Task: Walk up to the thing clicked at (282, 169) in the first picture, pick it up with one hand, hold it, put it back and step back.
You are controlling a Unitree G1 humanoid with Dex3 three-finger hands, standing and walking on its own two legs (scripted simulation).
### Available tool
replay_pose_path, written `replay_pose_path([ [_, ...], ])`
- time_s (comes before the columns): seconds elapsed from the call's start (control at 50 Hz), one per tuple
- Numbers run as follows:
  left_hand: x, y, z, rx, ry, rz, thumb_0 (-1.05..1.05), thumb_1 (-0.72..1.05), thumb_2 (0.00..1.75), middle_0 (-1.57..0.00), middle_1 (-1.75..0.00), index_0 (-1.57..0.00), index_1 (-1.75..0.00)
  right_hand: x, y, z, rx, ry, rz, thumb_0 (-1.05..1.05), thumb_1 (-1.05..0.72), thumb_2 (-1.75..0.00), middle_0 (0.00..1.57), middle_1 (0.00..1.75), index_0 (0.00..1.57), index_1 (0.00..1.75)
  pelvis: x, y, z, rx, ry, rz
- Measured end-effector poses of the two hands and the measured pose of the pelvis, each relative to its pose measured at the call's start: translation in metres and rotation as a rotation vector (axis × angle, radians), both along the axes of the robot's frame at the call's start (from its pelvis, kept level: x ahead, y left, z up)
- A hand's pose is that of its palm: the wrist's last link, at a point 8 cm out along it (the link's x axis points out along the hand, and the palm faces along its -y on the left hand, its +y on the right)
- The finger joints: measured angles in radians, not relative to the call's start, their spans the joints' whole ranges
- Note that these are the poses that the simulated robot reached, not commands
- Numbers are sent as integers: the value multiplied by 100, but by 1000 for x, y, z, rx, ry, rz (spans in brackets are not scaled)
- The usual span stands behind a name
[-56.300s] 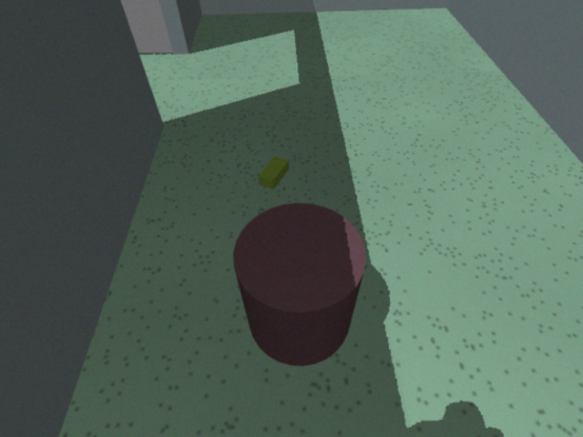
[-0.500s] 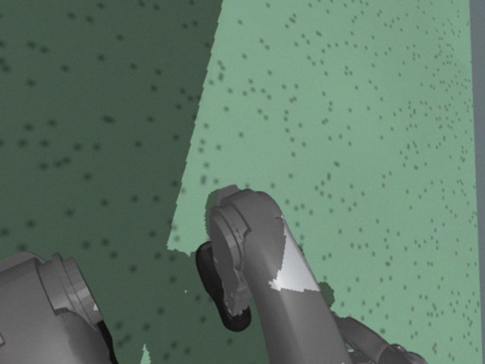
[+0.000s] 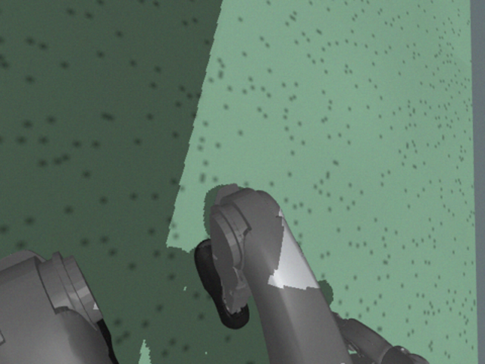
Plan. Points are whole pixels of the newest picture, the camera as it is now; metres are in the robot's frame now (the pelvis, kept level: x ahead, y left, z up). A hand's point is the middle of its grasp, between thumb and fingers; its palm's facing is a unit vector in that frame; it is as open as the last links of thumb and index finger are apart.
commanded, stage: open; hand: left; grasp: from above
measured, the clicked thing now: out of the picture +0.41 +0.36 -0.28
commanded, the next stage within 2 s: withdraw in 0.02 s
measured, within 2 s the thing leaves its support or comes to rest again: neither
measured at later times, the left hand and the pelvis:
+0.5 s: hand out of the picture +0.41 +0.39 -0.17, palm faces -0.34 -0.17 -0.92, open 14.2 cm; pelvis +0.01 +0.00 +0.01, yaw +2 degrees
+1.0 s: hand out of the picture +0.42 +0.36 -0.12, palm faces -0.42 -0.13 -0.90, open 13.9 cm; pelvis -0.01 -0.01 +0.03, yaw +6 degrees
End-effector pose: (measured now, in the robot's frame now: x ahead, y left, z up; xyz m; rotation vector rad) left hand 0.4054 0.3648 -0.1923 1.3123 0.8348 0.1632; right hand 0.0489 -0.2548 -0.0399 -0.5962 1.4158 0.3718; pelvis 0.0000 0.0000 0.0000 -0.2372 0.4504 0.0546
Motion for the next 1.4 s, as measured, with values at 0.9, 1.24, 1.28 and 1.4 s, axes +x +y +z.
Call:
replay_pose_path([
  [0.9, 7, 2, 148, 25, 6, -411, 0, -50, 101, -9, -100, -8, -101, 93, -4, -7, -62, -228, -126, 0, -89, -89, 20, 30, 20, 30, -6, -8, 40, 67, 98, 69],
  [1.24, -18, 10, 119, 53, -7, -334, 0, -41, 93, -15, -92, -15, -92, 10, -16, -23, -134, -23, -289, 0, -89, -89, 20, 30, 20, 30, -2, -8, 27, 76, 124, 68],
  [1.28, -28, 9, 130, 45, -17, -329, 0, -35, 91, -18, -87, -17, -86, 18, -12, -24, -111, -34, -299, 0, -89, -89, 20, 30, 20, 30, -1, -8, 33, 80, 134, 73],
  [1.4, -58, 1, 184, -12, -77, -267, 0, -8, 87, -22, -65, -20, -66, 69, 1, -8, -33, -155, -299, 0, -89, -89, 20, 30, 20, 30, 0, -8, 67, 89, 155, 87],
])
